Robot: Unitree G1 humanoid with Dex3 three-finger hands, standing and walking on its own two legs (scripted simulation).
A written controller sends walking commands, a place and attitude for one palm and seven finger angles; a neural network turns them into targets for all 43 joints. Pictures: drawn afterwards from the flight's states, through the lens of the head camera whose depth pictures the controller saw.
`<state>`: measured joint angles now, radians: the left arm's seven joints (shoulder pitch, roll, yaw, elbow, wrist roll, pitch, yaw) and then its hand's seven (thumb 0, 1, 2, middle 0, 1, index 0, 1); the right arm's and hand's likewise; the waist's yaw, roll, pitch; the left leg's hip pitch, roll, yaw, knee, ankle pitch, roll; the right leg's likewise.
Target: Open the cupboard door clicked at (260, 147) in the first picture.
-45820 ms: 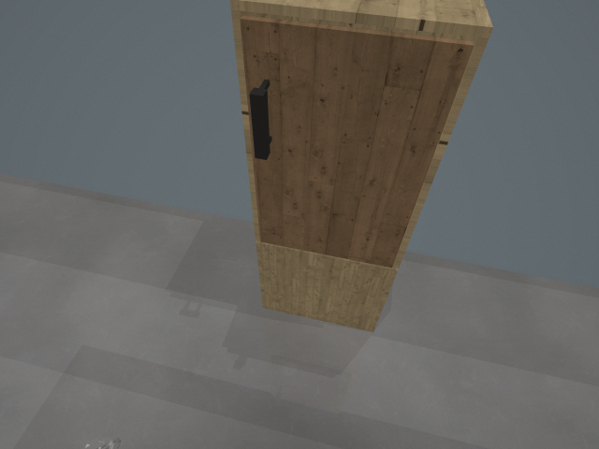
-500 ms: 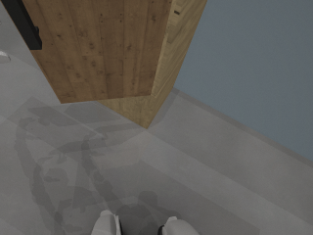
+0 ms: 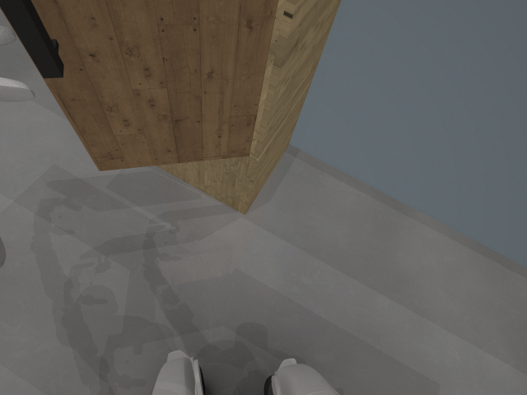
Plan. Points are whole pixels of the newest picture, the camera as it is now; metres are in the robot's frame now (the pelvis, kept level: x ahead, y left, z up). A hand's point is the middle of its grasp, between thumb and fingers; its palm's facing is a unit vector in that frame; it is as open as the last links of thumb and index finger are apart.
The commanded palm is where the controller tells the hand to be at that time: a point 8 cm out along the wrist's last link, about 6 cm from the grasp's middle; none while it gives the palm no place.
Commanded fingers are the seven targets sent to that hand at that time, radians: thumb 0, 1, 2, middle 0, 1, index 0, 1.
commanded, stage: slide the fingers in behind the handle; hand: left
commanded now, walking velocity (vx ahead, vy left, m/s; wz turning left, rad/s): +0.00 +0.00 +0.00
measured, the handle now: (31, 16) +0.61 +0.25 +0.14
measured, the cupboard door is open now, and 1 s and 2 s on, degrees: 40 40 41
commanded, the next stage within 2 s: close the thumb around the handle in 1.26 s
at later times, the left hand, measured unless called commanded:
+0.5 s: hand (17, 46) +0.55 +0.25 +0.14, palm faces +0.08 -1.00 +0.00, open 14.0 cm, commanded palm +0.53 +0.28 +0.14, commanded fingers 0.00 -0.50 0.30 -0.30 -1.20 -0.30 -1.20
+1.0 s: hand (46, 43) +0.56 +0.22 +0.14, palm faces +0.10 -1.00 +0.00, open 14.0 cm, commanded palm +0.54 +0.26 +0.14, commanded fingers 0.00 -0.50 0.30 -0.30 -1.20 -0.30 -1.20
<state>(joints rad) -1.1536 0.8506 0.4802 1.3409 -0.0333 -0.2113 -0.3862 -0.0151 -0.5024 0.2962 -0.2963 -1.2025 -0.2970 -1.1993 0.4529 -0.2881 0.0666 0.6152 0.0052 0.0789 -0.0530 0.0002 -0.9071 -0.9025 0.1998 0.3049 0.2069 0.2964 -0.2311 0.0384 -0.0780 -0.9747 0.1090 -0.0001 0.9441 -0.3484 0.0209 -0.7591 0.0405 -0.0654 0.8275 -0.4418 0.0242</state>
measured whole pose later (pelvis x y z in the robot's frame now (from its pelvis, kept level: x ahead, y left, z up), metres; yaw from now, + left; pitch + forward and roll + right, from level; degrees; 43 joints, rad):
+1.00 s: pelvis +0.01 -0.01 +0.00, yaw +0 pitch +21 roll -5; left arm -1.12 0.70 0.45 1.29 -0.03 -0.22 -0.25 -0.02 -0.50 0.30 -0.29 -1.20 -0.30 -1.20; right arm 0.46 -0.27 0.04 0.64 -0.01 0.06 -0.01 0.00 -0.91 -0.90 0.20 0.30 0.21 0.30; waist -0.22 0.05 -0.09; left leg -0.93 0.11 0.01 0.92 -0.35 0.01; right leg -0.73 0.04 -0.06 0.82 -0.46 0.01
